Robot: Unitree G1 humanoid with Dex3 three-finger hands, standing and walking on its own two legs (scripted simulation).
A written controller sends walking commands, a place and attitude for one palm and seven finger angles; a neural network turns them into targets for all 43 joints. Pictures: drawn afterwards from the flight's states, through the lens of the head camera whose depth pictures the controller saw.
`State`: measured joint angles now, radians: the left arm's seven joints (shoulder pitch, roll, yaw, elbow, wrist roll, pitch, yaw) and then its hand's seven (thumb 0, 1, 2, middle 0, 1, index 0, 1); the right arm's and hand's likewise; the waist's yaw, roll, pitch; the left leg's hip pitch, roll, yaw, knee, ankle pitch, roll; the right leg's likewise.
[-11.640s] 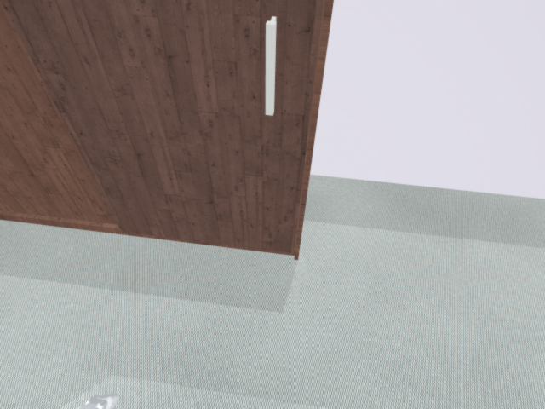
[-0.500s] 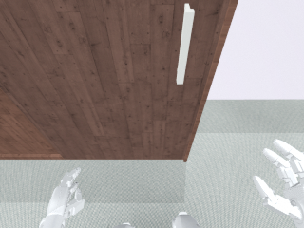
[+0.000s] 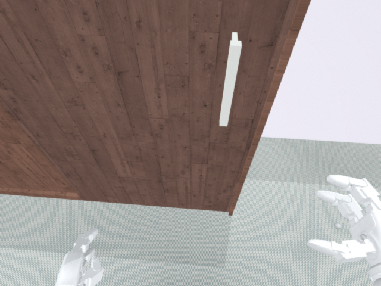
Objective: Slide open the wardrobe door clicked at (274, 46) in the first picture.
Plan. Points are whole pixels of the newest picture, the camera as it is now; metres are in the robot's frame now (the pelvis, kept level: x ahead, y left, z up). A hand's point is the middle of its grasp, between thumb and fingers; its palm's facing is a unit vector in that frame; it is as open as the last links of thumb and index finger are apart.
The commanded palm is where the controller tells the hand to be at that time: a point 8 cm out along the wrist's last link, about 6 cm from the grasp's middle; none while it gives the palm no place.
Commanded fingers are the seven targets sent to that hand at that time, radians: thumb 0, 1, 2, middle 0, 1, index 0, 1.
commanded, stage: raise the hand with hooked fingers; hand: right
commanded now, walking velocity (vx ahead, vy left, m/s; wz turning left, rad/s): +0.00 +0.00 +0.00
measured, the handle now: (228, 84) +0.53 -0.07 +0.14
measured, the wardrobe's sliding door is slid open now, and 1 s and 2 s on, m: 0.00 0.00 0.00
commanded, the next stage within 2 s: move the hooked fingers beside the handle in 1.02 s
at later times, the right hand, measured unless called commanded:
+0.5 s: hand out of the picture +0.25 -0.29 +0.16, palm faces +0.13 +0.99 -0.06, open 14.0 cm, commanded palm +0.21 -0.33 +0.16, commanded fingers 0.00 0.50 -0.30 0.30 1.20 0.30 1.20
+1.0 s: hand (361, 182) +0.26 -0.25 +0.16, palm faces +0.11 +0.99 -0.05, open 14.0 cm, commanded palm +0.23 -0.29 +0.16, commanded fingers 0.00 0.50 -0.30 0.30 1.20 0.30 1.20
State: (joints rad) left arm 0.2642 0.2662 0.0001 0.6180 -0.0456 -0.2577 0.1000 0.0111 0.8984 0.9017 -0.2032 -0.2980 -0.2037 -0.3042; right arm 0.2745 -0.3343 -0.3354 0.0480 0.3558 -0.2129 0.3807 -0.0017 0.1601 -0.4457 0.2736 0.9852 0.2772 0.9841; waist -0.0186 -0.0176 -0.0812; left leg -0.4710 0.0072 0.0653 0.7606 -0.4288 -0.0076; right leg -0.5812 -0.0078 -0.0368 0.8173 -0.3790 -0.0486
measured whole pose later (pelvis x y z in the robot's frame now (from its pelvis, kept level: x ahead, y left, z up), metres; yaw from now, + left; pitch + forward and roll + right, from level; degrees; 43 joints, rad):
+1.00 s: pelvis -0.01 +0.03 +0.03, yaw -1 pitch +0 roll +1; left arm 0.24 0.26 -0.05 0.62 -0.08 -0.23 0.12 0.01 0.90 0.90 -0.20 -0.30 -0.20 -0.30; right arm -0.02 -0.42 -0.43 0.19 0.35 0.02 0.40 -0.01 0.50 -0.30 0.30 1.20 0.30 1.20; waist -0.03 -0.05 -0.04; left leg -0.22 -0.02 0.08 0.53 -0.32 0.03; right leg -0.32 -0.02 -0.02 0.57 -0.26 -0.01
